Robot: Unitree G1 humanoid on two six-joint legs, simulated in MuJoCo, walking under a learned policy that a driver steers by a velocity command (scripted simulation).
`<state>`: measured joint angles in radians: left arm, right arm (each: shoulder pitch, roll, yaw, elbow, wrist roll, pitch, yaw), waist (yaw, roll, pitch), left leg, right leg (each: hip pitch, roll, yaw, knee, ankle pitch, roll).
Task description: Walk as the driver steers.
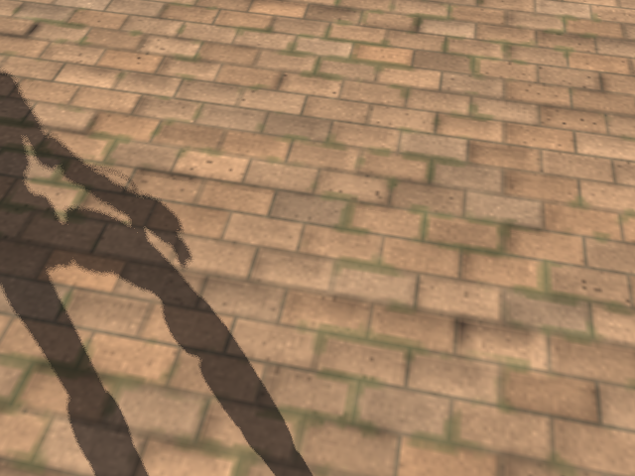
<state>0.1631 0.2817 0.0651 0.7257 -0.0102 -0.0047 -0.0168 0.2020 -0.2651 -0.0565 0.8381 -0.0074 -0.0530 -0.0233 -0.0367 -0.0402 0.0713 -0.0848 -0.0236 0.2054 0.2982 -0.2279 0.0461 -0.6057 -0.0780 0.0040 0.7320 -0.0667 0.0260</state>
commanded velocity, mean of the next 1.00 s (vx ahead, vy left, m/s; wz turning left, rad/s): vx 0.24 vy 0.00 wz -0.56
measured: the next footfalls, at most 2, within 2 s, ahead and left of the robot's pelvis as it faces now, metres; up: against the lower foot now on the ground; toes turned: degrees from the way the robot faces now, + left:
right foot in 0.12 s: +0.18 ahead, -0.12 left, +0.00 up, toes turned -5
left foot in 0.54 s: +0.18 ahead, +0.11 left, +0.00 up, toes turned -23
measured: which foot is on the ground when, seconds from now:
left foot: down 0.00-0.12, up 0.14-0.52, down 0.54-1.00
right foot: up 0.00-0.10, down 0.12-0.54, up 0.56-1.00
